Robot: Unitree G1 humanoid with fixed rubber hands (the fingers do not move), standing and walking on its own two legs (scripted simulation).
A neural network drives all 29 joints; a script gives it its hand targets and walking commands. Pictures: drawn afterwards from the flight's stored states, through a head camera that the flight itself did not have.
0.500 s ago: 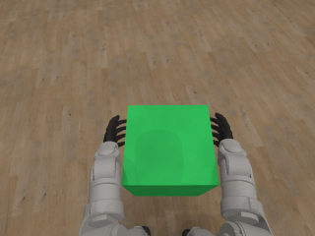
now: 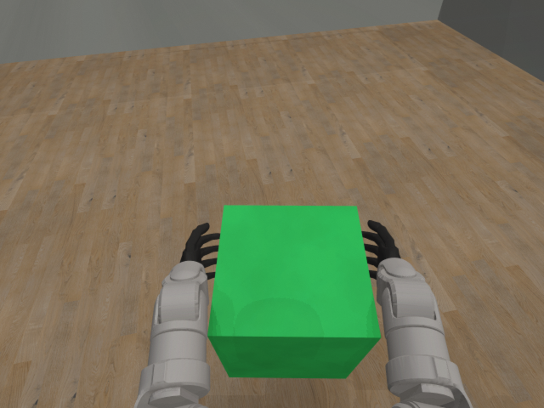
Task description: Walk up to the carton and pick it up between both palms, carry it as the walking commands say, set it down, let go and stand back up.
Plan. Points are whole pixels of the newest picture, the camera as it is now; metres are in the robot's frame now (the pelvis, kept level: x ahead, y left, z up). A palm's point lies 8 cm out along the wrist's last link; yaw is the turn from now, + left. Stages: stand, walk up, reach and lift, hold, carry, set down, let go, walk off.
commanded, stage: reach and lift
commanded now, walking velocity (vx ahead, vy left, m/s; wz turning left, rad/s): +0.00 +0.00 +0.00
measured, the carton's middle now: (288, 297) +0.30 +0.00 -0.04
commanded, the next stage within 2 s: hold in 1.00 s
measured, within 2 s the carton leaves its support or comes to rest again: neither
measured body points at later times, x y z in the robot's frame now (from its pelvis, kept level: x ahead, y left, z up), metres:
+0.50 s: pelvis -0.01 +0.00 +0.00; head -0.04 +0.01 +0.45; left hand +0.31 +0.15 +0.05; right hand +0.31 -0.15 +0.05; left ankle +0.03 +0.13 -0.74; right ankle +0.01 -0.12 -0.74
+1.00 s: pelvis +0.00 +0.00 +0.00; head -0.03 +0.00 +0.45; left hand +0.31 +0.15 +0.05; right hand +0.31 -0.15 +0.04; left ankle +0.03 +0.13 -0.74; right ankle +0.01 -0.12 -0.74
